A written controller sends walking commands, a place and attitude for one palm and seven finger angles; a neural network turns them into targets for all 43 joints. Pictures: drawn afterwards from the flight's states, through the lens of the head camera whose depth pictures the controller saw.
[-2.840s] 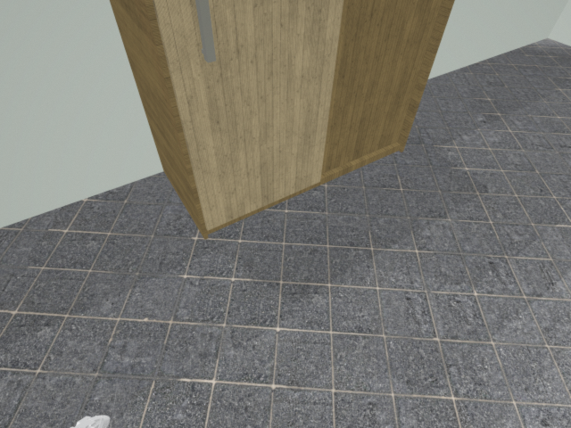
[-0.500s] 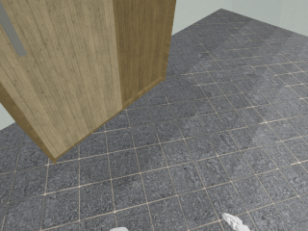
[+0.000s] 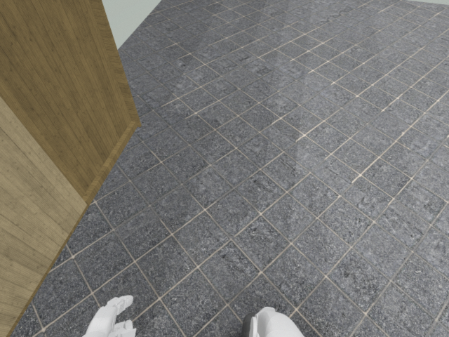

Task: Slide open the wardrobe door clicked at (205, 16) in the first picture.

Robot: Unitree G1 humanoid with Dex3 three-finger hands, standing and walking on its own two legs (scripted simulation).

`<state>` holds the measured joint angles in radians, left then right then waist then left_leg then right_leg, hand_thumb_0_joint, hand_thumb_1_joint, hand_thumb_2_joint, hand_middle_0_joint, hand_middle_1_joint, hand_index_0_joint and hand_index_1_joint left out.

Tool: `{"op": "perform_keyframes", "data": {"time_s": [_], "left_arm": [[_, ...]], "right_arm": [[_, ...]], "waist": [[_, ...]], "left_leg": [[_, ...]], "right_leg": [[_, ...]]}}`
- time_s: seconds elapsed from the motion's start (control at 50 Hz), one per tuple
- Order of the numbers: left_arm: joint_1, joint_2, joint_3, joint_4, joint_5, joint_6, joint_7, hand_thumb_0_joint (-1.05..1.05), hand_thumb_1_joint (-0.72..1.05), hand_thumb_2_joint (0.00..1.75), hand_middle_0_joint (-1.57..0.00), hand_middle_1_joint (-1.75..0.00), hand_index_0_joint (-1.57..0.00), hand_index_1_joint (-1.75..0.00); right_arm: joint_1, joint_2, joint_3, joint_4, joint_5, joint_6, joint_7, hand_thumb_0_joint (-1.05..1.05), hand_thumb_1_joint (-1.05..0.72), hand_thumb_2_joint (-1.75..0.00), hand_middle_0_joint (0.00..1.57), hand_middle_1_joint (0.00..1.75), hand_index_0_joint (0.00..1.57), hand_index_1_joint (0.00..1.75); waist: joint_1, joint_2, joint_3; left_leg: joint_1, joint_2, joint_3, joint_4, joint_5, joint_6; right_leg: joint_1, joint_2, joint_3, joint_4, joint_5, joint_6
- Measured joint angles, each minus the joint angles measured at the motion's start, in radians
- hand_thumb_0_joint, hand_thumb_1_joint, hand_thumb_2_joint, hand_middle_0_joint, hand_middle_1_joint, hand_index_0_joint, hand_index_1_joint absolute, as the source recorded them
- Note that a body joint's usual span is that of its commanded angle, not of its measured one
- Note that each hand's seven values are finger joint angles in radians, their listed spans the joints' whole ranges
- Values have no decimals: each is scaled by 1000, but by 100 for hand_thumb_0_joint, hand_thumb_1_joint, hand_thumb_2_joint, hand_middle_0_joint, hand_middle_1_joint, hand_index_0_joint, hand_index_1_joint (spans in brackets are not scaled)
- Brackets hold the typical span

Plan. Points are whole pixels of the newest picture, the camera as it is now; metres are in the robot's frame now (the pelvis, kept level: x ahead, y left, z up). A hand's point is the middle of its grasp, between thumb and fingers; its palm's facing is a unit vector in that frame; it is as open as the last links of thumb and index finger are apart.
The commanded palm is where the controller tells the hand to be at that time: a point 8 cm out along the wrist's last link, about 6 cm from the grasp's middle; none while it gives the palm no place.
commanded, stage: walk to a spot facing it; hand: left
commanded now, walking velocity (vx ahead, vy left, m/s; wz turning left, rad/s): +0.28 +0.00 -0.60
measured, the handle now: out of the picture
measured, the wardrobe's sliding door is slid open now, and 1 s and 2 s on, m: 0.00 0.00 0.00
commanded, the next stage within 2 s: turn to face it in 0.14 s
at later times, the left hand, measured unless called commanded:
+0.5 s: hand (132, 296) +0.23 +0.20 -0.18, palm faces +0.00 -0.98 -0.18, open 7.3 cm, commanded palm none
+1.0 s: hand (120, 256) +0.30 +0.23 -0.14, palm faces +0.18 -0.95 -0.26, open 7.4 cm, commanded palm none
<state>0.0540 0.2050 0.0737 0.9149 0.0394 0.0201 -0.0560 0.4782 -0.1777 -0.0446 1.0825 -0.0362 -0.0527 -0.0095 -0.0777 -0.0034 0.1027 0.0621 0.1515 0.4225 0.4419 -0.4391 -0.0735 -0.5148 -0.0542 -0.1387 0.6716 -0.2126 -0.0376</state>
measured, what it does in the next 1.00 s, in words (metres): walks ahead: right foot, then left foot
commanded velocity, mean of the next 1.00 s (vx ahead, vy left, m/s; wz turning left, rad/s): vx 0.05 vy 0.00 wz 0.38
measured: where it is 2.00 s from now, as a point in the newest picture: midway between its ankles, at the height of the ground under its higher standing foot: (223, 324)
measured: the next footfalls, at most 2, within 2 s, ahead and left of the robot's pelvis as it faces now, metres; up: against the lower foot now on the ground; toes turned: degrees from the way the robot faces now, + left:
right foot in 0.04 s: +0.17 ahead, -0.10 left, +0.00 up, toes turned -9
left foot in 0.48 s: +0.30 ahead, +0.10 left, +0.00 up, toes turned +2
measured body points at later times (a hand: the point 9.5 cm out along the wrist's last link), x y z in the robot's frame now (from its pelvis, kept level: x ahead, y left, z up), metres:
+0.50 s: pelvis +0.19 +0.02 +0.00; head +0.19 +0.04 +0.45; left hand +0.23 +0.25 -0.16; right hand +0.27 -0.22 -0.13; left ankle +0.26 +0.10 -0.73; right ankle +0.13 -0.10 -0.73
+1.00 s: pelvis +0.22 +0.01 +0.01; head +0.25 +0.02 +0.46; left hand +0.29 +0.28 -0.12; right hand +0.28 -0.24 -0.13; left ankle +0.26 +0.10 -0.73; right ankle +0.23 -0.15 -0.69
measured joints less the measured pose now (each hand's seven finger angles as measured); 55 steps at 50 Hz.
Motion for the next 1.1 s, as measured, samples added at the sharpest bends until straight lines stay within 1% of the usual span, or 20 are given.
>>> {"op": "perform_keyframes", "data": {"time_s": [0.04, 0.06, 0.1, 0.14, 0.22, 0.3, 0.38, 0.46, 0.48, 0.5, 0.54, 0.58, 0.62, 0.74, 0.84, 0.96, 1.02, 1.06, 1.08, 1.1], "left_arm": [[-2, 8, -7, -13, 0, -31, 0, 0, 91, 90, -20, -30, -20, -30], [-3, 8, -8, -16, -6, -49, 5, 0, 91, 90, -20, -30, -20, -30], [10, 3, -12, -14, -21, -60, 19, 0, 91, 90, -20, -30, -20, -30], [40, -3, -17, -3, -26, -56, 30, 0, 91, 89, -20, -30, -20, -30], [111, -16, -15, 36, -19, -52, 49, 0, 91, 89, -20, -30, -21, -30], [163, -9, -11, 62, -14, -54, 52, 0, 93, 89, -21, -30, -21, -30], [194, -7, -20, 87, -14, -60, 62, 0, 92, 89, -20, -30, -21, -30], [216, -12, -32, 110, -18, -58, 73, 0, 91, 89, -20, -30, -20, -30], [223, -13, -34, 113, -19, -54, 75, 0, 91, 89, -20, -30, -20, -30], [224, -9, -33, 117, -21, -48, 77, 0, 91, 90, -20, -30, -20, -30], [220, -5, -32, 124, -25, -32, 84, 0, 91, 90, -20, -30, -20, -30], [212, -7, -30, 130, -22, -16, 83, 0, 91, 89, -20, -30, -20, -30], [202, -9, -23, 126, -19, -6, 77, 0, 91, 89, -20, -30, -20, -30], [179, 2, -1, 93, -14, 9, 72, 0, 91, 89, -20, -30, -20, -30], [144, 20, 12, 66, -16, 20, 77, 0, 91, 90, -20, -30, -20, -30], [86, 28, 10, 22, -22, 25, 80, 0, 91, 90, -20, -30, -20, -30], [66, 20, 2, -6, -28, 21, 82, 0, 91, 90, -20, -30, -20, -30], [66, 14, -4, -26, -31, 12, 82, 0, 91, 90, -20, -30, -20, -30], [74, 17, -8, -41, -29, 5, 82, 0, 91, 90, -20, -30, -20, -30], [77, 12, -11, -46, -23, -1, 84, 0, 91, 90, -20, -30, -20, -30]], "right_arm": [[26, 14, 4, 3, 9, 14, 10, 1, -91, -90, 20, 30, 20, 30], [16, 17, 7, 3, 15, 26, 13, 1, -91, -90, 20, 30, 20, 30], [-34, 14, 6, -4, 19, 41, 9, 1, -91, -90, 20, 30, 20, 30], [-96, 9, 2, -26, 15, 47, 6, 1, -91, -90, 20, 30, 20, 30], [-214, 2, -3, -98, 5, 42, 4, 1, -91, -90, 20, 30, 20, 30], [-298, -3, -3, -145, 3, 36, 9, 1, -91, -90, 20, 30, 20, 30], [-340, -4, 3, -141, 10, 35, 13, 1, -91, -90, 20, 30, 20, 30], [-337, 0, 15, -108, 16, 35, 14, 0, -91, -90, 20, 30, 20, 30], [-330, 1, 18, -101, 15, 32, 15, 0, -91, -90, 20, 30, 20, 30], [-328, 9, 21, -93, 13, 31, 16, 0, -91, -90, 20, 30, 20, 30], [-328, 24, 31, -87, 9, 37, 16, 0, -91, -90, 20, 30, 20, 30], [-322, 32, 35, -90, 9, 45, 12, 1, -91, -90, 20, 30, 20, 30], [-312, 34, 25, -96, 13, 50, 4, 0, -91, -90, 20, 30, 20, 30], [-276, 8, 8, -102, 14, 62, 5, 0, -92, -90, 21, 30, 21, 30], [-242, -2, -7, -102, 12, 72, 7, 0, -91, -90, 20, 30, 21, 30], [-219, -17, -21, -106, 8, 86, 11, 1, -90, -90, 20, 30, 21, 30], [-215, -31, -30, -111, 6, 97, 13, 1, -90, -90, 20, 30, 21, 30], [-213, -40, -37, -116, 7, 106, 16, 1, -90, -90, 20, 30, 21, 30], [-209, -43, -41, -122, 11, 110, 19, 1, -90, -90, 20, 30, 21, 30], [-214, -50, -47, -123, 13, 114, 19, 1, -90, -90, 20, 30, 21, 30]], "waist": [[6, -9, -1], [13, -9, 6], [14, -1, 24], [16, 7, 22], [24, 16, -13], [48, 27, -48], [70, 28, -71], [91, 20, -83], [94, 17, -87], [95, -3, -85], [105, -35, -74], [101, -37, -66], [95, -35, -59], [77, -27, -61], [56, -15, -66], [29, 9, -66], [19, 29, -69], [20, 39, -76], [25, 33, -85], [32, 40, -83]], "left_leg": [[-59, 54, -17, 223, -34, -2], [-137, 68, -88, 417, -50, -1], [-294, 47, -242, 731, -41, 8], [-419, 35, -316, 855, 27, 11], [-584, 36, -362, 759, 107, 2], [-652, 23, -378, 608, 172, -5], [-613, -11, -366, 429, 198, 6], [-481, -61, -350, 211, 254, 27], [-441, -72, -349, 158, 288, 50], [-428, -92, -346, 152, 254, 89], [-422, -121, -337, 168, 212, 132], [-410, -135, -344, 144, 216, 145], [-398, -149, -355, 101, 239, 151], [-376, -187, -397, -1, 292, 163], [-377, -208, -449, -17, 305, 159], [-395, -229, -520, -3, 312, 137], [-410, -240, -559, 13, 313, 119], [-425, -251, -584, 34, 309, 103], [-445, -262, -585, 63, 292, 93], [-474, -262, -577, 132, 210, 78]], "right_leg": [[71, 23, -17, -74, 65, -47], [59, 31, -14, -28, 70, -62], [76, 54, -2, 17, -2, -65], [123, 78, 15, -21, -28, -57], [199, 106, 59, -132, 0, -49], [254, 118, 90, -195, -1, -40], [320, 115, 89, -230, -27, -20], [385, 102, 59, -218, -88, 11], [390, 97, 49, -192, -115, 21], [381, 77, 43, -146, -145, 32], [320, 49, 53, 28, -263, 55], [240, 43, 70, 214, -317, 67], [170, 29, 84, 325, -290, 77], [62, -14, 131, 370, -173, 107], [59, -15, 150, 308, -165, 122], [99, 20, 161, 197, -198, 116], [148, 45, 163, 92, -199, 104], [211, 56, 158, -41, -149, 92], [250, 48, 159, -134, -128, 74], [254, 48, 153, -149, -91, 51]]}}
